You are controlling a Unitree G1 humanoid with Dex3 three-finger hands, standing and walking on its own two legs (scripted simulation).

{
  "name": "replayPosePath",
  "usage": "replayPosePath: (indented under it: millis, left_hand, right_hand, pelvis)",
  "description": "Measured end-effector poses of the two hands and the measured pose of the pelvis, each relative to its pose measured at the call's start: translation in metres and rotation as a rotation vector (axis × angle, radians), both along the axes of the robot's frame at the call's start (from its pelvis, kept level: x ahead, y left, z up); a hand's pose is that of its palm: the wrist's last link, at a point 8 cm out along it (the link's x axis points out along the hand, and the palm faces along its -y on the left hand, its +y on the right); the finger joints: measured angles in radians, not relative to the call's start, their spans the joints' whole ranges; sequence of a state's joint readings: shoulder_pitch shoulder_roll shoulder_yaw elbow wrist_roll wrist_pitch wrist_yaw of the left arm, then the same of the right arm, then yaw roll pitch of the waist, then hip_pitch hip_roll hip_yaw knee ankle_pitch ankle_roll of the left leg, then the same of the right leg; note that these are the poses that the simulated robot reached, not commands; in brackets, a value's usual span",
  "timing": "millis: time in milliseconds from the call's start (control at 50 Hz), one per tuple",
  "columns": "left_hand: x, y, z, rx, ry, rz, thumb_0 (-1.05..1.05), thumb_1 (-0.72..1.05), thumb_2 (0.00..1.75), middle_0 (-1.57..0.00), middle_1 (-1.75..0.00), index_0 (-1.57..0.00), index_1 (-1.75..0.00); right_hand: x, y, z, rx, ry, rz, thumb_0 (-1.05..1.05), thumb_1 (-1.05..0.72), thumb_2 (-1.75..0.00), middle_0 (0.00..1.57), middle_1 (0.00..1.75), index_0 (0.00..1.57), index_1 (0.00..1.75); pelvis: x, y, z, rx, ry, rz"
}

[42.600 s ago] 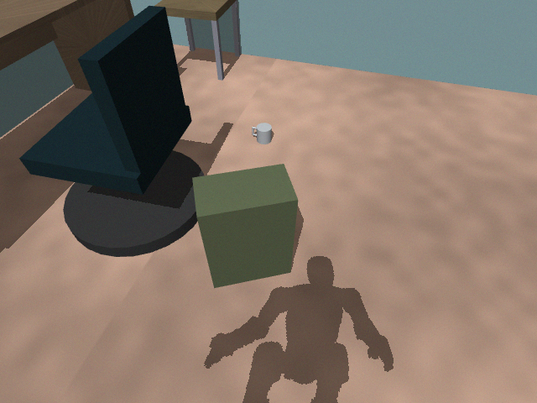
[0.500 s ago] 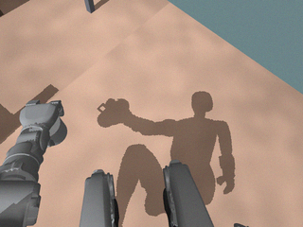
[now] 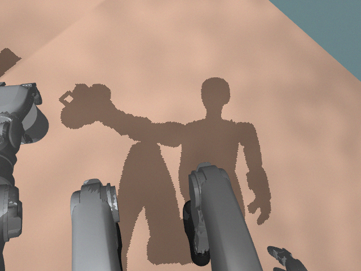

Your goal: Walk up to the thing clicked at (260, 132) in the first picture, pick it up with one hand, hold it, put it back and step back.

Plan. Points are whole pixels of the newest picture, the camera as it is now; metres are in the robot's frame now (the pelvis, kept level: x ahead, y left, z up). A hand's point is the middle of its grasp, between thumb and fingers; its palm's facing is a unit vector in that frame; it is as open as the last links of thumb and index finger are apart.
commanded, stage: crouch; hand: left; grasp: from above
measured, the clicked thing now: (15, 116) +0.49 +0.32 -0.20
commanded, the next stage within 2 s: lower in 0.58 s
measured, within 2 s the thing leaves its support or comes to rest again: rests again in 1.46 s
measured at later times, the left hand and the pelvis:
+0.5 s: hand (29, 122) +0.48 +0.30 -0.22, palm faces -0.46 -0.05 -0.88, open 10.7 cm; pelvis -0.01 +0.00 -0.05, yaw -2 degrees
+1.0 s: hand (34, 123) +0.49 +0.30 -0.26, palm faces -0.48 -0.06 -0.88, open 10.7 cm; pelvis +0.00 +0.01 -0.08, yaw -4 degrees
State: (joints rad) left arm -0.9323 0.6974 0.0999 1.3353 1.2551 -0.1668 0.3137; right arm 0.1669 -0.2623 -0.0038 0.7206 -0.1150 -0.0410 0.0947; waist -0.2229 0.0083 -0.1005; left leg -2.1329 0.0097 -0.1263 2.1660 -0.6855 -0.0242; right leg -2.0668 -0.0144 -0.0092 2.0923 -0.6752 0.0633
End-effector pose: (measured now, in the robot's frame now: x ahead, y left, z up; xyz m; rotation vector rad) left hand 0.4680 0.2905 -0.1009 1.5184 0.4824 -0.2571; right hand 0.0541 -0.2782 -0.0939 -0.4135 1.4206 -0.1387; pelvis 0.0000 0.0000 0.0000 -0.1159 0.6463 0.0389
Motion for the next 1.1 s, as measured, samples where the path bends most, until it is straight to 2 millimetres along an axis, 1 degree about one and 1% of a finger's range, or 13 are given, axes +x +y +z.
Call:
replayPosePath:
  millis: [180,340,520,800,1100]
  left_hand:
    - [0.008,0.002,-0.025,-0.009,0.012,-0.012,0.0,-0.19,0.75,-0.38,-0.95,-0.54,-0.93]
    - [0.011,0.004,-0.047,-0.013,0.018,-0.017,0.0,-0.19,0.75,-0.38,-0.95,-0.55,-0.93]
    - [0.016,0.006,-0.064,-0.016,0.011,-0.024,0.0,-0.19,0.75,-0.38,-0.95,-0.55,-0.93]
    - [0.023,0.01,-0.081,-0.013,0.017,-0.019,0.0,-0.2,0.75,-0.4,-0.94,-0.56,-0.92]
    - [0.025,0.012,-0.119,-0.036,0.021,-0.032,0.0,-0.2,0.75,-0.41,-0.92,-0.57,-0.9]
  right_hand:
    - [-0.027,0.003,-0.017,0.006,0.068,-0.028,0.0,-0.91,-0.9,0.2,0.3,0.2,0.3]
    - [-0.039,0.009,-0.033,0.018,0.096,-0.027,0.0,-0.91,-0.9,0.2,0.3,0.2,0.3]
    - [-0.04,0.015,-0.044,0.024,0.104,-0.008,0.0,-0.91,-0.9,0.2,0.3,0.2,0.3]
    - [-0.039,0.015,-0.05,0.013,0.113,0.013,0.0,-0.91,-0.9,0.2,0.3,0.2,0.3]
    - [-0.041,0.018,-0.058,-0.007,0.14,0.049,0.0,-0.91,-0.9,0.2,0.3,0.2,0.3]
  pelvis:
    - [-0.003,0.001,-0.024,-0.009,-0.011,-0.007]
    - [-0.007,0.003,-0.042,-0.018,-0.025,-0.009]
    - [-0.007,0.004,-0.056,-0.031,-0.035,-0.015]
    - [-0.006,0.006,-0.068,-0.046,-0.039,-0.021]
    - [-0.004,0.009,-0.086,-0.067,-0.062,-0.032]
